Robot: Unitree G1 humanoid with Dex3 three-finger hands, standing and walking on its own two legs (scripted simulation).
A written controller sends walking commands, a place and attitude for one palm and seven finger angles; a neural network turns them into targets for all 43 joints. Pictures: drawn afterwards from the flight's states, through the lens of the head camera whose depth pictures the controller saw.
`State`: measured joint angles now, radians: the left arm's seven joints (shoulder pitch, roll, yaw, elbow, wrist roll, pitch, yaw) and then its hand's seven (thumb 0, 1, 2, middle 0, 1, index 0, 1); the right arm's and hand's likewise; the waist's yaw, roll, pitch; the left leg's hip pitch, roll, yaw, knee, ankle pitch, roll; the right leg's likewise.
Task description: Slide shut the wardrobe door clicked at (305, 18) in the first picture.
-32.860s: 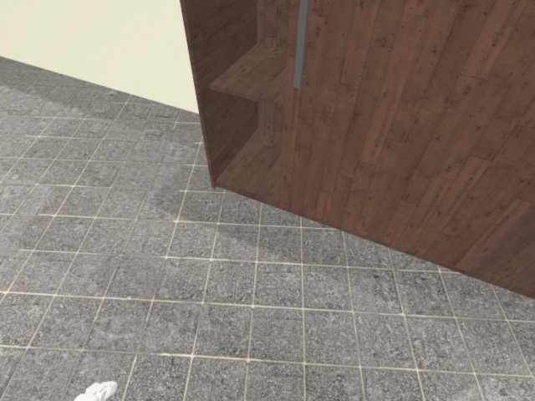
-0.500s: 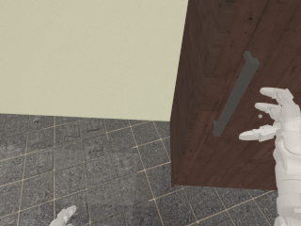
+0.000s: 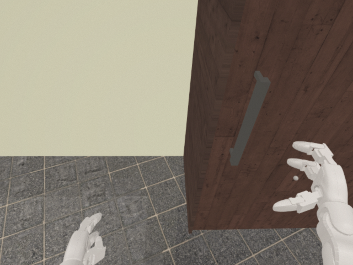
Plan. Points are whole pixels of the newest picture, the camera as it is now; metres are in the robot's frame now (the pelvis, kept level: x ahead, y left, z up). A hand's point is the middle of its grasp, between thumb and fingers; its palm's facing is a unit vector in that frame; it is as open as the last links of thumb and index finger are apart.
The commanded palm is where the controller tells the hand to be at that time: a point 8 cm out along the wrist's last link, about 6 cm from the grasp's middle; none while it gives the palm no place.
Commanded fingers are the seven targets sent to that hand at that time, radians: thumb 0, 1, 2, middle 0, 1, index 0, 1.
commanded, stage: slip the hand off the handle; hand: right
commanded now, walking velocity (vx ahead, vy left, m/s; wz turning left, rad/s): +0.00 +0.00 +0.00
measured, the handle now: (244, 124) +0.45 -0.17 +0.10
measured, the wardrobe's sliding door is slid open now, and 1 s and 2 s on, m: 0.00 0.00 0.00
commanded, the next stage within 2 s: draw the hand back to the body in 0.06 s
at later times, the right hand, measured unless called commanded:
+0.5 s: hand (314, 186) +0.25 -0.25 +0.13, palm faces +0.09 +1.00 -0.01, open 14.6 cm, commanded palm +0.21 -0.29 +0.14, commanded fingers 0.00 0.55 -0.20 0.25 1.15 0.25 1.15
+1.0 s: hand (333, 200) +0.21 -0.27 +0.14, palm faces +0.42 +0.86 -0.29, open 12.6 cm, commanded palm +0.17 -0.30 +0.17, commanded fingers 0.00 -0.25 -0.58 0.22 0.68 0.22 0.68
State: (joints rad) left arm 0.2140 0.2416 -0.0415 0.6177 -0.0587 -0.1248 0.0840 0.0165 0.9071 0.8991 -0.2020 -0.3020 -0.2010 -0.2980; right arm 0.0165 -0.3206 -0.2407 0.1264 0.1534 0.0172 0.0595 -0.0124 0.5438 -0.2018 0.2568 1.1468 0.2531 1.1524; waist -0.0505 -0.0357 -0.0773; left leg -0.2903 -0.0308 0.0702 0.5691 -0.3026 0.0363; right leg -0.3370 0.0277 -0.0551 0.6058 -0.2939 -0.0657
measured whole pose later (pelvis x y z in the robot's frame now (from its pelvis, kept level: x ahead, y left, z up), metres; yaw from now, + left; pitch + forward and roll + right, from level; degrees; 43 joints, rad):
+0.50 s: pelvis -0.01 +0.00 +0.00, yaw +0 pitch -1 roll +1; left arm 0.27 0.26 -0.06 0.64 -0.08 -0.23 0.10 0.02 0.90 0.90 -0.20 -0.30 -0.20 -0.30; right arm 0.08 -0.38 -0.37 0.11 0.36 0.03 0.34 -0.01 0.54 -0.20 0.26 1.15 0.25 1.15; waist -0.03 -0.04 -0.07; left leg -0.24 -0.04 0.06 0.54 -0.27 0.04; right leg -0.29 0.02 -0.06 0.58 -0.27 -0.06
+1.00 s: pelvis +0.00 -0.01 +0.01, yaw +0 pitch -4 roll +1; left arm 0.21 0.22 -0.05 0.66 -0.02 -0.17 0.06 0.02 0.90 0.90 -0.20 -0.30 -0.20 -0.30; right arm 0.34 -0.33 -0.27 -0.25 0.10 -0.07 -0.09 -0.01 0.09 -0.42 0.24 0.88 0.24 0.88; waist -0.08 -0.04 0.00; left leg -0.13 -0.03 0.06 0.44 -0.25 0.03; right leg -0.18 0.04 -0.05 0.48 -0.25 -0.07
